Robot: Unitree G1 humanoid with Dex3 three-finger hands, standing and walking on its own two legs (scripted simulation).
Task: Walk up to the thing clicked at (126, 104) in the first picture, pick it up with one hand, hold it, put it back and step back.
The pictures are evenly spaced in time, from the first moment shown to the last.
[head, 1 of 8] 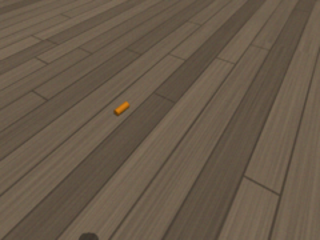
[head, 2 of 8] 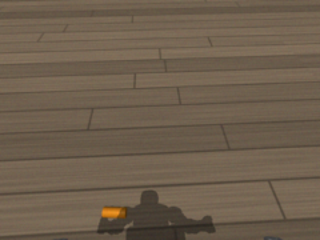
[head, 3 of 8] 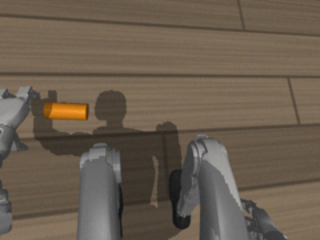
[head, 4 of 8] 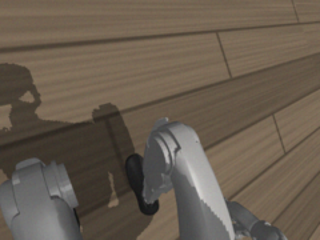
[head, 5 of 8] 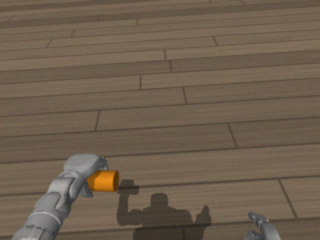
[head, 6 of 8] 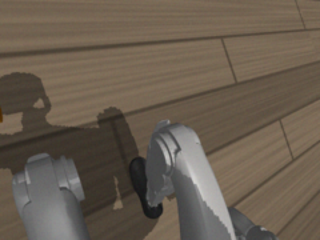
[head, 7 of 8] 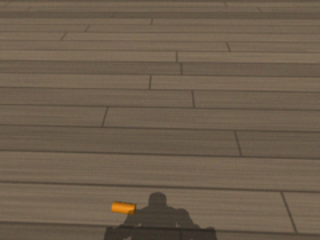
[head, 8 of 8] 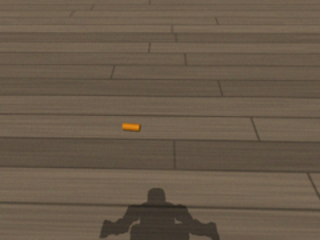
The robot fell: no
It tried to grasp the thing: yes
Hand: left
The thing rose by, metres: 0.68
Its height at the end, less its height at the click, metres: +0.00
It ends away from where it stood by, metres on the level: 0.01
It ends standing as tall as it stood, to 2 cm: yes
